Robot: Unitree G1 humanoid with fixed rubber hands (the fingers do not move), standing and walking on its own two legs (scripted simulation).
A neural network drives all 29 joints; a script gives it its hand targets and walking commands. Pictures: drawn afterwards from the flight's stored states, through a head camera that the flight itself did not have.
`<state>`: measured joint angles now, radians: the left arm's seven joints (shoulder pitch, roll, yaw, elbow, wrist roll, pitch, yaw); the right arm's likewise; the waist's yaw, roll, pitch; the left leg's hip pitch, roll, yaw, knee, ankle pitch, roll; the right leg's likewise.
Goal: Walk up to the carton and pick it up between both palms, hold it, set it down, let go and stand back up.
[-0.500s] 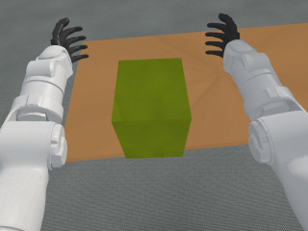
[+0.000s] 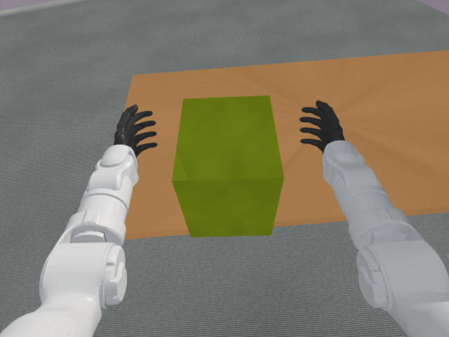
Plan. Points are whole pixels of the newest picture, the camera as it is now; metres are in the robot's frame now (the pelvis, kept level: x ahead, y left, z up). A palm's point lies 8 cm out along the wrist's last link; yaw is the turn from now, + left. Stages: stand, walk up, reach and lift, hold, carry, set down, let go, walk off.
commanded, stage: set down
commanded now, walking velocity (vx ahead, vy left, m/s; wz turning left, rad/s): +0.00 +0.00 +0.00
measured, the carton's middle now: (228, 169) +0.49 +0.00 -0.04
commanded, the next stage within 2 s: none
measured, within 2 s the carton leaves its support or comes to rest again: neither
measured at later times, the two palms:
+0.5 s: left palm (131, 198) +0.38 +0.19 +0.03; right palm (329, 193) +0.37 -0.19 +0.02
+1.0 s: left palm (136, 245) +0.31 +0.20 -0.04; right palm (333, 239) +0.30 -0.19 -0.04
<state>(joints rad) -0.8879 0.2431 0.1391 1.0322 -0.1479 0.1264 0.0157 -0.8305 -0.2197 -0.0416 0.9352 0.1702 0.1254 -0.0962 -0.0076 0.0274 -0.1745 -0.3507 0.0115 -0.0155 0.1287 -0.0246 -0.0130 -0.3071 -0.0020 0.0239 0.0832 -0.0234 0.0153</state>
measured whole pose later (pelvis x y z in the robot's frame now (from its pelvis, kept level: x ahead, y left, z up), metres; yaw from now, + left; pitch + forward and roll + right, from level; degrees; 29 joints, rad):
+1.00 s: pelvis +0.00 +0.01 -0.01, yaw +0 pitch +15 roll -1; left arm -0.37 0.15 0.01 1.04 -0.18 -0.44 0.03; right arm -0.33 -0.16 0.03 1.00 0.22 -0.44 -0.03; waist -0.02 0.01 -0.14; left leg -0.50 0.00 -0.03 0.41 -0.16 0.00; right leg -0.46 0.00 0.03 0.38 -0.17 0.02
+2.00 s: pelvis +0.02 +0.00 -0.01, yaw +0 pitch +4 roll +0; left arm 0.14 0.13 -0.02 0.59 -0.02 -0.06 0.04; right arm 0.12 -0.12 0.04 0.81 0.10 -0.32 -0.06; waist 0.01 -0.02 -0.03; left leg -0.27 -0.01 -0.03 0.45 -0.25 -0.01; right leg -0.24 0.00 0.05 0.43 -0.27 0.01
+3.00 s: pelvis -0.02 +0.00 -0.01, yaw +0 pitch +3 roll +0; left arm 0.01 0.13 0.02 0.64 0.01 0.41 0.05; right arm 0.08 -0.11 -0.03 0.77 -0.03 0.12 -0.08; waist 0.01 0.00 0.04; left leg -0.32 0.00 -0.03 0.46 -0.19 -0.02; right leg -0.30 0.01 0.04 0.46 -0.22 0.01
